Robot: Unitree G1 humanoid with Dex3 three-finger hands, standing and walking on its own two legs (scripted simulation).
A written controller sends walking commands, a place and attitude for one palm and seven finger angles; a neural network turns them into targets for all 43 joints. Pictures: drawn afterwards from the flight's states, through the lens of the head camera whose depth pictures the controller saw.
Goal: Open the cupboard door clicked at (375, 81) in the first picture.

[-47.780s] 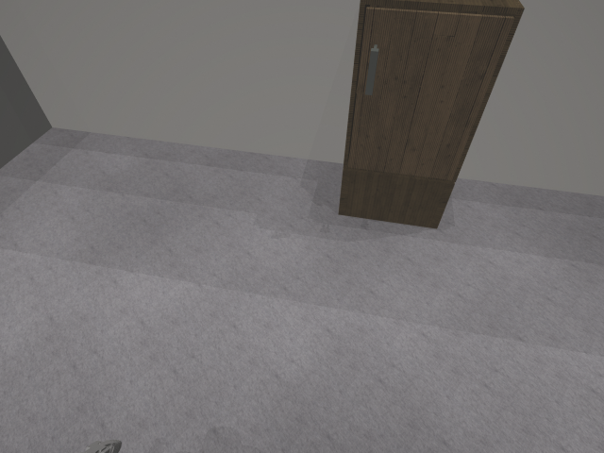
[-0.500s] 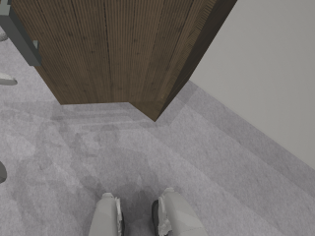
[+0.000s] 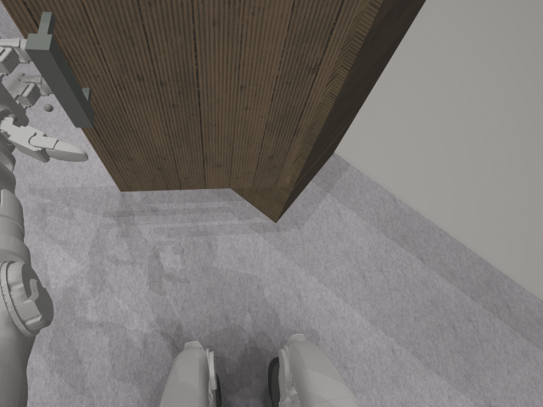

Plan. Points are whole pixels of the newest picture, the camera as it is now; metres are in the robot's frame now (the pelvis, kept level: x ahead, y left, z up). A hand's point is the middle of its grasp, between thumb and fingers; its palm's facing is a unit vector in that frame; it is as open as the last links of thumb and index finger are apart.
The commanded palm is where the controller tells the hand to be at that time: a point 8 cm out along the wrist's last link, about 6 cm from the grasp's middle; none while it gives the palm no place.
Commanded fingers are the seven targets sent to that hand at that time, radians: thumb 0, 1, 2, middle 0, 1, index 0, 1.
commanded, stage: slide the fingers in behind the handle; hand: left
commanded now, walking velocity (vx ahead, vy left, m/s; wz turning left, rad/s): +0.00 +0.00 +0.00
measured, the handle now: (67, 74) +0.56 +0.25 +0.06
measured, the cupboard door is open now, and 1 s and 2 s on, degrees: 43 43 49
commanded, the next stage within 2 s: close the thumb around the handle in 0.76 s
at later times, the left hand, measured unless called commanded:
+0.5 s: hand (76, 104) +0.51 +0.23 +0.06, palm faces +0.04 -1.00 -0.02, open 14.0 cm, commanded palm +0.49 +0.27 +0.06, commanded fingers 0.00 -0.50 0.30 -0.30 -1.20 -0.30 -1.20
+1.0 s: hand (64, 108) +0.51 +0.24 +0.06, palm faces +0.04 -1.00 -0.01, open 13.6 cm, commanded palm +0.49 +0.28 +0.06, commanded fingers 0.00 -0.05 0.49 -0.33 -1.25 -0.33 -1.25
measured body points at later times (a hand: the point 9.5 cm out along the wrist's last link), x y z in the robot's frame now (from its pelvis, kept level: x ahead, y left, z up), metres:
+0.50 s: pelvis +0.00 -0.01 +0.00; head +0.16 +0.02 +0.42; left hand +0.50 +0.28 +0.06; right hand +0.01 -0.28 -0.10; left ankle +0.01 +0.08 -0.64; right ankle +0.02 -0.13 -0.64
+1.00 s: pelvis +0.00 -0.01 +0.00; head +0.16 +0.03 +0.42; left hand +0.50 +0.30 +0.06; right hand +0.02 -0.28 -0.10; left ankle +0.01 +0.08 -0.64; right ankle +0.02 -0.13 -0.64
